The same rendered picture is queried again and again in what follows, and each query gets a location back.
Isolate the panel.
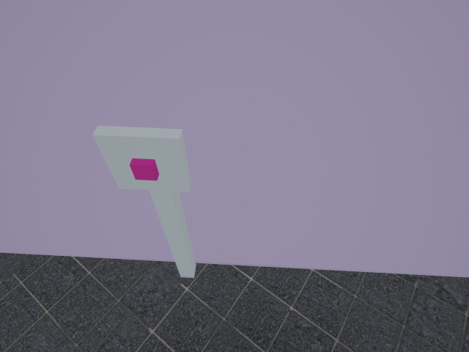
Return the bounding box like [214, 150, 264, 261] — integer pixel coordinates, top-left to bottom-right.
[93, 125, 196, 278]

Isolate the button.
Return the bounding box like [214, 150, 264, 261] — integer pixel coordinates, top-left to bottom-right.
[130, 158, 159, 180]

